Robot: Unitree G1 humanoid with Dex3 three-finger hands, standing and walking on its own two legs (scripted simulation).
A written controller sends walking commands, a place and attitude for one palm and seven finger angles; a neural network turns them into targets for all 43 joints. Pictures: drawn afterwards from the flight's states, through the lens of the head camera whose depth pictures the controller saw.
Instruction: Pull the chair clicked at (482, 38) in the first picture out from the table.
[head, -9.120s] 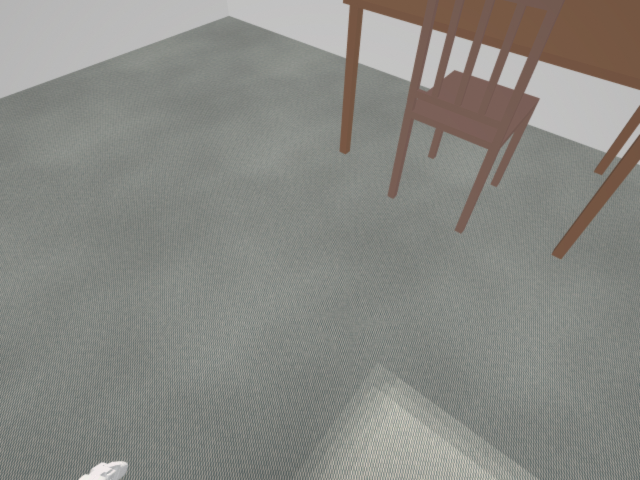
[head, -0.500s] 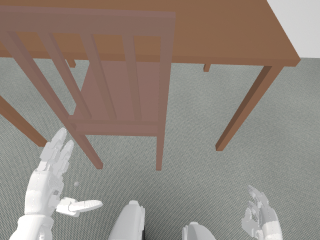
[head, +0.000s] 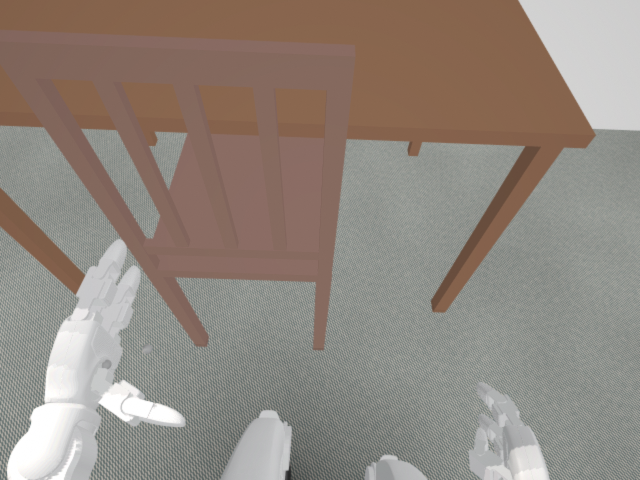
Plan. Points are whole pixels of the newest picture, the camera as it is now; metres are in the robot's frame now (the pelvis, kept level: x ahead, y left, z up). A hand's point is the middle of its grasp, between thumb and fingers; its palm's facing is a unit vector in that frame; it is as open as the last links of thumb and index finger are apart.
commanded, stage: raise the hand toward the chair's back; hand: left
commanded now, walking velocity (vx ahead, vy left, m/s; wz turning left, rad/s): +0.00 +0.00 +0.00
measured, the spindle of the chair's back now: (213, 182) +0.51 +0.20 +0.03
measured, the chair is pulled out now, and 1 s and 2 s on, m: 0.00 0.00 0.00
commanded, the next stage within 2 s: aim the fingers beside a spindle in 0.48 s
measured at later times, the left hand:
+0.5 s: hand (166, 349) +0.25 +0.19 +0.05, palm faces +0.06 -1.00 -0.05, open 16.9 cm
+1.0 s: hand (186, 326) +0.28 +0.18 +0.04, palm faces +0.04 -1.00 -0.05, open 16.9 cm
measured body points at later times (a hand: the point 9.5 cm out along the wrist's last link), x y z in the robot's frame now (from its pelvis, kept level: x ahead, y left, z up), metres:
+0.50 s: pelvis +0.00 -0.01 +0.00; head +0.07 -0.01 +0.44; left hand +0.24 +0.24 +0.06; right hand +0.18 -0.25 -0.08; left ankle +0.09 +0.11 -0.65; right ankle -0.02 -0.12 -0.65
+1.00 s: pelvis +0.00 -0.01 -0.01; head +0.08 +0.00 +0.44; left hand +0.27 +0.24 +0.05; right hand +0.17 -0.25 -0.10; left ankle +0.09 +0.11 -0.65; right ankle -0.02 -0.12 -0.65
